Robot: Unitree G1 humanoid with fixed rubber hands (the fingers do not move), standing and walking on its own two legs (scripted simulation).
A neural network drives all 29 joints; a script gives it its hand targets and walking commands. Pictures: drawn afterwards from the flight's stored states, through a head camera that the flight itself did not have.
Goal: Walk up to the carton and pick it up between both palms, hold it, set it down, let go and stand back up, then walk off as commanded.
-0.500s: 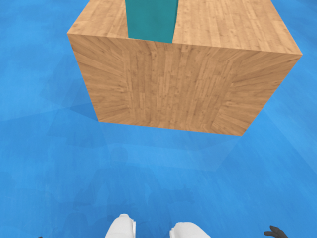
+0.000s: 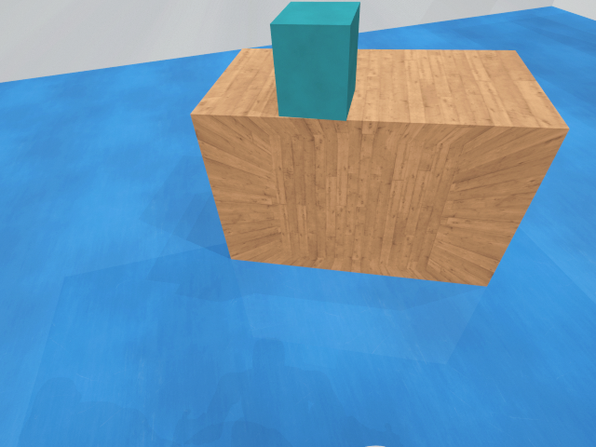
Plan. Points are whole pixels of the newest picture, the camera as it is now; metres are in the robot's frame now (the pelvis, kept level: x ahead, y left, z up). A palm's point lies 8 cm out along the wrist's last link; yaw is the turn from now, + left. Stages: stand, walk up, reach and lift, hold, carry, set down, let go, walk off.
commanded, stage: walk off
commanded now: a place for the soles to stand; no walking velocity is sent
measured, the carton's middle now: (318, 60) +1.09 -0.11 +0.08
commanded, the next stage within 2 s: stand in 1.04 s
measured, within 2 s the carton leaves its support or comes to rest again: neither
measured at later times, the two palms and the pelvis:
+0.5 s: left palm out of the picture +0.05 +0.30 -0.13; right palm out of the picture +0.08 -0.32 -0.10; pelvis +0.03 +0.00 +0.00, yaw +0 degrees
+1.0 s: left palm out of the picture +0.15 +0.30 -0.08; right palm out of the picture +0.14 -0.29 -0.10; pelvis +0.05 +0.01 +0.02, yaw -3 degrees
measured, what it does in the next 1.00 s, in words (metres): steps on the spot: left foot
